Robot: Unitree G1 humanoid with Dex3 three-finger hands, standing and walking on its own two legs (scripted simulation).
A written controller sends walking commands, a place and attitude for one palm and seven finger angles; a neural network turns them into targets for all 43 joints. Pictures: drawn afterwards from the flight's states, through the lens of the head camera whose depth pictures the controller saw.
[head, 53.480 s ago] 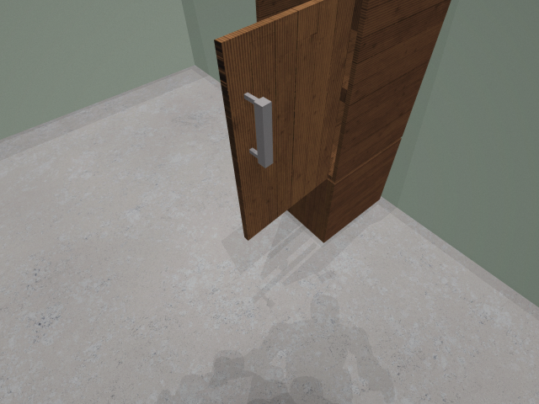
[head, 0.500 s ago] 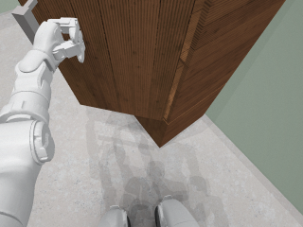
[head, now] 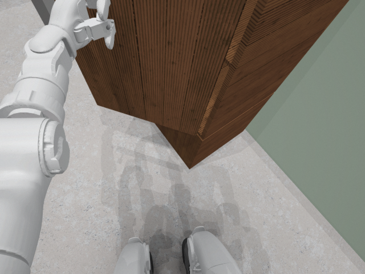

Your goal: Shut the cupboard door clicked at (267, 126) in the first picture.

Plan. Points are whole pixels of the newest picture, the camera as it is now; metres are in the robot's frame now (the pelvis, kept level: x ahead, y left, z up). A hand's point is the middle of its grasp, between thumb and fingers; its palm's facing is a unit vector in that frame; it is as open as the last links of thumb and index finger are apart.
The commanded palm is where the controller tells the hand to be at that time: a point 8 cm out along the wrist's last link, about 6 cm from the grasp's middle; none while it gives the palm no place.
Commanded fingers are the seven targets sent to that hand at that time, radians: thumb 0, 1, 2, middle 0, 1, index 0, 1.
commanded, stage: pull the fist back off the door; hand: left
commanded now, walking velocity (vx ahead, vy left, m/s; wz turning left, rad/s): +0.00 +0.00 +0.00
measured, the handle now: (56, 8) +0.63 +0.16 +0.13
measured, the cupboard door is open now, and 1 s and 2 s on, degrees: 37 31 31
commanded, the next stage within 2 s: draw the hand back to the body in 0.84 s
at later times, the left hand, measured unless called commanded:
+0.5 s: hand (116, 24) +0.56 +0.05 +0.15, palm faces +0.07 -1.00 +0.00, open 3.1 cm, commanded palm +0.51 +0.10 +0.13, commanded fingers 0.00 0.90 0.90 -1.30 -1.50 -1.30 -1.50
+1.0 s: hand (118, 54) +0.50 +0.05 +0.14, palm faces +0.03 -1.00 -0.02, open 3.1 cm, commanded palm +0.46 +0.11 +0.14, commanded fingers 0.00 0.90 0.90 -1.30 -1.50 -1.30 -1.50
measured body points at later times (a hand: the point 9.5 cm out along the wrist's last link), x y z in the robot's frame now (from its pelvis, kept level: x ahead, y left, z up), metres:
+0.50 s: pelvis +0.03 -0.01 +0.03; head +0.13 -0.03 +0.46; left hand +0.55 +0.10 +0.15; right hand -0.03 -0.25 -0.10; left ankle +0.02 +0.10 -0.67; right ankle +0.03 -0.11 -0.67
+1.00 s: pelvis +0.01 -0.01 +0.03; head +0.09 -0.02 +0.48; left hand +0.49 +0.11 +0.14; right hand +0.10 -0.26 -0.09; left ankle +0.02 +0.10 -0.67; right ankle +0.03 -0.11 -0.67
